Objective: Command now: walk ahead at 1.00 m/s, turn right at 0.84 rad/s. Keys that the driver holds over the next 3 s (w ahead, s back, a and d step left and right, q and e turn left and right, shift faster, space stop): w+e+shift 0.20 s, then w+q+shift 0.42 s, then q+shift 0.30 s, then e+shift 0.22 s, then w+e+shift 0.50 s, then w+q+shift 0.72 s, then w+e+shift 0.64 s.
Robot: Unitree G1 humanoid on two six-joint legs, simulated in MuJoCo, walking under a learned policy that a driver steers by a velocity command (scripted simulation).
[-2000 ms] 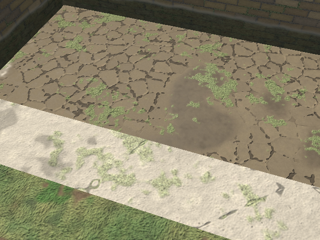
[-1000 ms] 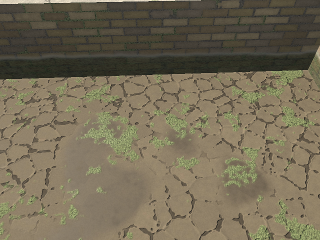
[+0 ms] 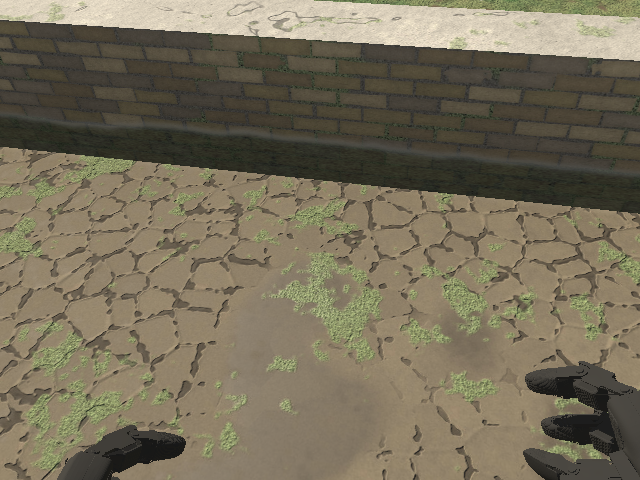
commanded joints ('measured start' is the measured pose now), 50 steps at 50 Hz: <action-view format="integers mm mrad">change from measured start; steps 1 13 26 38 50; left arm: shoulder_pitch -178 -147 -382 -282 -109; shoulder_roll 146 56 22 61 11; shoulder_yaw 61 46 -36 22 56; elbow -141 -136 -181 -109 61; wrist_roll -16 5 65 27 13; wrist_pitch -6 -13 -62 -40 -56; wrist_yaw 6 -7 -19 21 30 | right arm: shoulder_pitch -98 -52 -79 -46 32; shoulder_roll -33 -37 -31 -121 -38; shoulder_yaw -20 -15 47 -11 -37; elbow -100 -84 -120 -88 -73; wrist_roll -15 -18 -12 37 61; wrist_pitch -34 -39 -19 52 116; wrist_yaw -4 -41 -11 8 -14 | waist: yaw -15 38 -8 -18 -39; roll -162 -108 -52 -13 48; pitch -91 -101 -170 -189 -127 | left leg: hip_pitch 240 255 181 1 -71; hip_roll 32 95 121 66 27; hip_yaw -56 20 -139 -324 -487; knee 7 -41 -178 -80 -138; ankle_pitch -24 -172 145 209 -134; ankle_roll -11 1 24 55 87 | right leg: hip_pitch -225 -162 94 205 134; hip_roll -108 -30 -102 -157 -165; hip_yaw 236 168 108 -83 -162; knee -265 -146 -139 -99 -138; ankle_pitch -282 -1 250 231 -114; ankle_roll -69 -39 11 -26 -87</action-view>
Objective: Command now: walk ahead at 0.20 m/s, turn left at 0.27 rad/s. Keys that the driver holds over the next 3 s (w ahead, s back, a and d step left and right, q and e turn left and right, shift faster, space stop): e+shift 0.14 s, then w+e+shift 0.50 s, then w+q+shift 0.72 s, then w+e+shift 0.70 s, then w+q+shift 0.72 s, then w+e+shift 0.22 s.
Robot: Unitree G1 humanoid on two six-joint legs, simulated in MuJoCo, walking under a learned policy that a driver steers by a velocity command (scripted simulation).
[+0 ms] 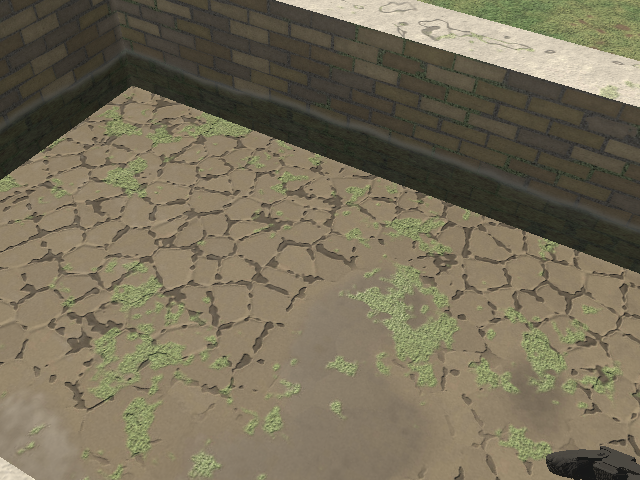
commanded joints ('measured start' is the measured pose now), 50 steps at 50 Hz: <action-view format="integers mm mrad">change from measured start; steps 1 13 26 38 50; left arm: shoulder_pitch -130 -5 -124 -327 -403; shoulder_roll -13 40 42 -17 -32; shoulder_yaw -27 -21 -7 -47 -116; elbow -100 -140 -299 -376 -374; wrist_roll -6 -6 -5 2 51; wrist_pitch -36 40 60 25 -49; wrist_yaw -18 23 -1 -34 -45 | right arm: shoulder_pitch -68 -99 -93 -147 -195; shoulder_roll -37 11 -24 4 -39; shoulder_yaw -9 14 -20 16 69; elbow -86 -49 -72 -83 -96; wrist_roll -11 -65 -112 -93 -77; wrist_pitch -22 -88 -120 -184 -140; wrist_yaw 3 -16 -6 11 -1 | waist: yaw -52 -29 -34 -18 -16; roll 86 4 -24 -76 -47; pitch -81 -32 -95 -76 -128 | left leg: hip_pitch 33 174 331 331 244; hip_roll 144 88 166 212 214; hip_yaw -195 103 263 247 82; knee -267 -199 -119 -224 -307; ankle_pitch -106 246 209 -30 143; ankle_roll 62 15 -11 4 31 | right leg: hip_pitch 43 -3 -205 -180 25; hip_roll -64 -8 81 59 -28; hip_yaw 130 291 360 488 348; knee -133 -180 -34 -170 -110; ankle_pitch -48 129 304 -70 259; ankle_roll -77 -103 -55 0 24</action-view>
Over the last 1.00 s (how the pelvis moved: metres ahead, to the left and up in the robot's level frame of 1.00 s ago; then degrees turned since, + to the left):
0.04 0.01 0.00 16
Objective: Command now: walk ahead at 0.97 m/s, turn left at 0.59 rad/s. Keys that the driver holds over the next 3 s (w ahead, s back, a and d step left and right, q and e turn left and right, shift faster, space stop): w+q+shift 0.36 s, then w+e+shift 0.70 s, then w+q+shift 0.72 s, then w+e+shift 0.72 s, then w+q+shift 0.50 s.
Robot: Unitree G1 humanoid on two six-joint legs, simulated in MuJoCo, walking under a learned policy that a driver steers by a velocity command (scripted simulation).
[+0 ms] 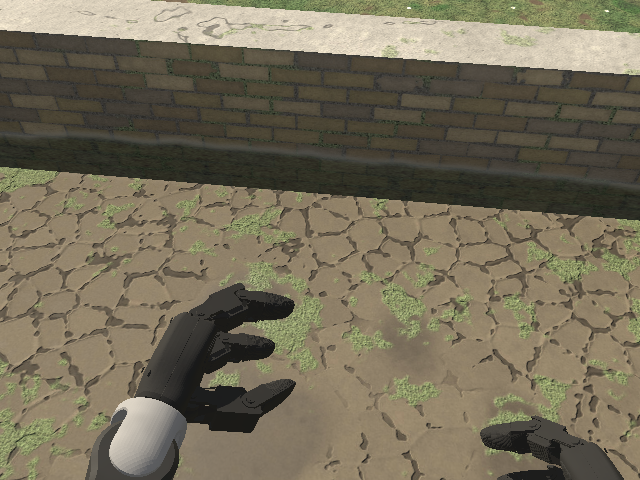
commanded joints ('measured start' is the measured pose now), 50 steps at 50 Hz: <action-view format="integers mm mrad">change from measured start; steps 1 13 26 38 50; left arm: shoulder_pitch -131 -89 -26 41 79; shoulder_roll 99 141 129 169 180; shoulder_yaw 37 80 60 82 128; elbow -109 -103 -84 -50 -55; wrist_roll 6 2 -28 -29 -61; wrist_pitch -35 -43 -61 5 44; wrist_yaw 0 37 31 16 32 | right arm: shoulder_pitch -154 -228 -340 -265 -126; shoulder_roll -98 -151 -95 -76 -126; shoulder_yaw -28 -50 -2 -20 -97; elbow -118 -167 -208 -179 -105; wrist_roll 0 32 15 -21 -16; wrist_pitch -10 7 0 -43 -33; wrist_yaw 1 31 44 43 -20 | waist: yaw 41 29 2 29 60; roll -9 55 100 59 27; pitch -159 -195 -162 -133 -108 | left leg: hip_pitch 58 -148 -135 -39 90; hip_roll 118 80 78 110 142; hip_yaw -237 -368 -416 -246 -70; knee -102 -42 -110 -56 -13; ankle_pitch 111 240 -68 -28 -74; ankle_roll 28 22 -27 -19 3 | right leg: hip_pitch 32 223 139 -59 -204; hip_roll -107 -151 -171 -94 -16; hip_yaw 9 -152 -142 0 57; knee -49 -10 -91 -88 21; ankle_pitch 185 274 14 -108 -52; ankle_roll -9 1 4 -40 -61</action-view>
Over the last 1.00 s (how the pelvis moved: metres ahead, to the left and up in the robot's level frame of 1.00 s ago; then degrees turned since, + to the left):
0.00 0.01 0.01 -19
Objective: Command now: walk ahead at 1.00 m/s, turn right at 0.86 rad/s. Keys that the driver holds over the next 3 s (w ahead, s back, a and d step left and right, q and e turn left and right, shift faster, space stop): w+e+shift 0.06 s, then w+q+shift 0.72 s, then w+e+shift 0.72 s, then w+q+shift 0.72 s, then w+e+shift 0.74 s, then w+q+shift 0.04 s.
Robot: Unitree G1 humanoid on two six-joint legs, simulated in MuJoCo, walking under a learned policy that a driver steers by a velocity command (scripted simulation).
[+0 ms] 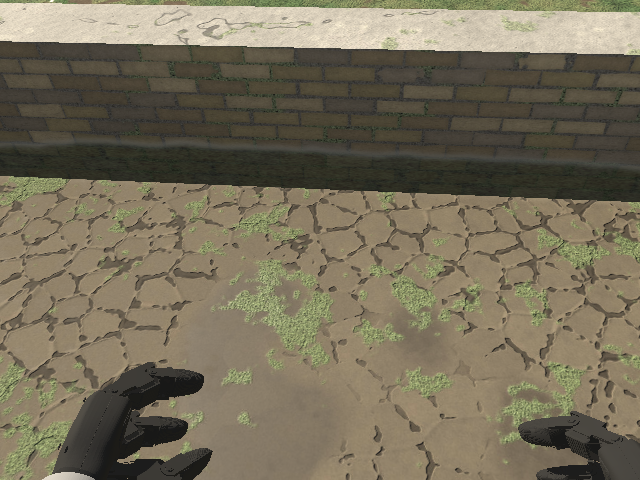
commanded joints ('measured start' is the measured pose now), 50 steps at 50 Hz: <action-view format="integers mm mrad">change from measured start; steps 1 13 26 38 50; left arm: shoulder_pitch -68 -252 -294 -200 -139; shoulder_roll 81 11 7 28 34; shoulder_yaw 48 -26 -45 10 -24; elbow -94 -126 -141 -92 -92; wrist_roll -5 52 69 50 23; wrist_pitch -13 -45 -89 -116 -103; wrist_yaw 10 -11 -21 26 17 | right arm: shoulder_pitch -125 -103 -189 -241 -305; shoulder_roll -79 -46 -50 -96 -21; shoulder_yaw -42 22 37 1 64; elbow -103 -133 -159 -193 -194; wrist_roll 5 8 31 80 25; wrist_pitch -12 -33 20 42 -1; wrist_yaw -26 5 15 20 45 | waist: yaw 40 17 15 16 -25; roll -22 -13 -20 52 51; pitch -98 -166 -147 -147 -140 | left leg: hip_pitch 164 153 9 -194 -71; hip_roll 99 118 56 31 29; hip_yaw -72 -138 -328 -478 -392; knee -88 -158 -174 -164 -176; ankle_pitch -70 166 117 164 -50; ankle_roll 34 28 48 59 -6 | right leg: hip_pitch -122 101 179 362 212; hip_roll -48 -81 -172 -198 -203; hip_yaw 39 87 -70 -233 -123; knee -56 -138 -156 -108 -215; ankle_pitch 5 176 168 122 -25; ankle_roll -43 -5 14 18 -4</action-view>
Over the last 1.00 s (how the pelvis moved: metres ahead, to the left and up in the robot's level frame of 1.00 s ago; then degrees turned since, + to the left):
-0.02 -0.02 -0.01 -2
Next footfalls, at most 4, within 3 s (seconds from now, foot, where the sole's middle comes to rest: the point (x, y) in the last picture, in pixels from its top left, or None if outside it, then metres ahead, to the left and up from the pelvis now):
none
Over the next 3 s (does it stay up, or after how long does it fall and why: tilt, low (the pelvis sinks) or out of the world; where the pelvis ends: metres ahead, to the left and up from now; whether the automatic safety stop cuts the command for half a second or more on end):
stays up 0.00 0.00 0.00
